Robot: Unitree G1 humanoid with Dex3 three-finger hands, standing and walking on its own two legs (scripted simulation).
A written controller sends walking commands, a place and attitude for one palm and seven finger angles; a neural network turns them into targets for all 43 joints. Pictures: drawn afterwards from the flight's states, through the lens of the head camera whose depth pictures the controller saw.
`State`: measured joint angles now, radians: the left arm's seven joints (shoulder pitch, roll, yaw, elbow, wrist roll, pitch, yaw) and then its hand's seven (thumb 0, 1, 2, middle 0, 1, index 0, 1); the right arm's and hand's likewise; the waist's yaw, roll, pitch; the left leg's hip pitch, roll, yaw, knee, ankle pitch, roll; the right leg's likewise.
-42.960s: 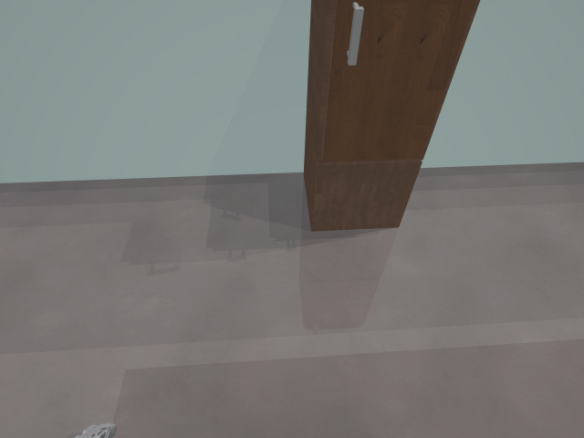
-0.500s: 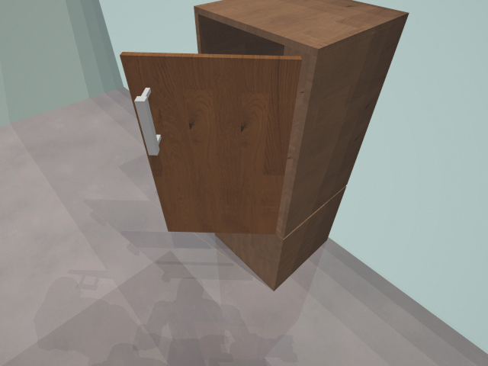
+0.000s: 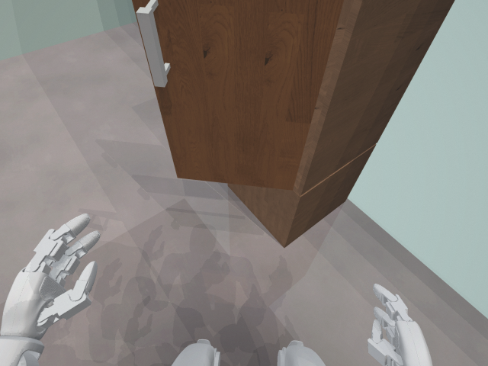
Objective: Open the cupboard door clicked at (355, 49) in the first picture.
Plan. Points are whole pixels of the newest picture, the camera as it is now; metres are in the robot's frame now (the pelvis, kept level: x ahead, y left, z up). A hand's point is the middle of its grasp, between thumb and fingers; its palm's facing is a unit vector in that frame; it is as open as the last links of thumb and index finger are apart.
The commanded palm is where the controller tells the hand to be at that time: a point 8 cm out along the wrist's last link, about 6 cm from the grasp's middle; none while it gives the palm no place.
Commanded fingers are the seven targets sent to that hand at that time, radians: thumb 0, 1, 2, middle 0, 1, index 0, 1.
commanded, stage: raise the hand with hooked fingers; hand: left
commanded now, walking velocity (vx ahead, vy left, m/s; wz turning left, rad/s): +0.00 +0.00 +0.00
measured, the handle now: (157, 44) +0.63 +0.22 +0.18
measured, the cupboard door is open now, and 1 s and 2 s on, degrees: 46 46 46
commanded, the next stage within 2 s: move the hooked fingers beside the handle in 1.78 s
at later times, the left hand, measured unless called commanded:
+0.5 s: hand (65, 252) +0.25 +0.27 +0.09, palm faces -0.01 -1.00 -0.07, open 11.0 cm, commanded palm +0.22 +0.31 +0.10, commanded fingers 0.00 -0.08 0.48 -0.27 -0.93 -0.27 -0.93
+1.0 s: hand (42, 192) +0.30 +0.28 +0.16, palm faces +0.01 -1.00 -0.06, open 13.7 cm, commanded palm +0.27 +0.33 +0.17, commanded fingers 0.00 -0.50 0.30 -0.30 -1.20 -0.30 -1.20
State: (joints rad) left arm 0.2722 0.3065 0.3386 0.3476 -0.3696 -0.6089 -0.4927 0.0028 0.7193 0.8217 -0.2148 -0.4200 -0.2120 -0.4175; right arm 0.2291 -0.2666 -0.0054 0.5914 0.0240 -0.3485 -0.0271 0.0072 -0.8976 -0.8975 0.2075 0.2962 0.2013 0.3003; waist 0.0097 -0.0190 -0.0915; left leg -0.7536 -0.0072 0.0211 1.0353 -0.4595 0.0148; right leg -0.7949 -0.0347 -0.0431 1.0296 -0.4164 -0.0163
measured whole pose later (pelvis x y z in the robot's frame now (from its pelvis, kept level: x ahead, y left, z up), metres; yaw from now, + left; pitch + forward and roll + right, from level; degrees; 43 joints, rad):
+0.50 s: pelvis +0.03 +0.01 +0.01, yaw +1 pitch +10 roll -3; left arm 0.30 0.38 0.39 0.06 -0.41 -0.25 -0.51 0.00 0.14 0.58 -0.26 -0.79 -0.25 -0.79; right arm 0.25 -0.26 0.04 0.55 0.04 -0.27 -0.07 0.01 -0.90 -0.90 0.21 0.30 0.20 0.30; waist 0.03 0.03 -0.10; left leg -0.67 0.02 -0.03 1.00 -0.51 0.02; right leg -0.67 0.00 -0.09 0.92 -0.43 -0.01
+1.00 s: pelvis +0.04 +0.02 +0.04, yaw +0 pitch +4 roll -2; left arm 0.06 0.42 0.41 0.16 -0.37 -0.08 -0.48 -0.01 -0.42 0.34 -0.30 -1.15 -0.29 -1.15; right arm 0.28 -0.26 0.07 0.56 0.06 -0.25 -0.10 0.01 -0.90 -0.90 0.21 0.30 0.20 0.30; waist 0.03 0.03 -0.07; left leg -0.43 0.01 -0.01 0.78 -0.42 0.03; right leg -0.43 -0.01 -0.07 0.71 -0.34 0.01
